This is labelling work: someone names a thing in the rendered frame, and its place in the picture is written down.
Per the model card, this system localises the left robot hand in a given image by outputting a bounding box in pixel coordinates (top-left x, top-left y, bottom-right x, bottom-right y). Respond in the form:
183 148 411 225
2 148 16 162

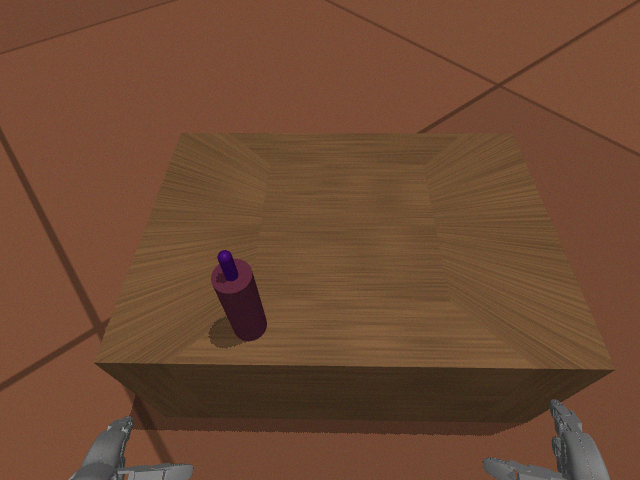
81 416 193 480

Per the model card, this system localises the right robot hand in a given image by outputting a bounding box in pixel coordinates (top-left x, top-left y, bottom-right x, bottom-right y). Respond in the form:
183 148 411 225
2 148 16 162
483 399 610 480

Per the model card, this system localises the bottle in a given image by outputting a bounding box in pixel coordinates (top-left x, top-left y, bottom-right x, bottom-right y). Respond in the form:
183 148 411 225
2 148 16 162
211 250 267 341

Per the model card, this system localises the left robot arm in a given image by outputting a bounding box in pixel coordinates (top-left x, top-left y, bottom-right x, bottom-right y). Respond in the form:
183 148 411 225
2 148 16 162
69 462 118 480

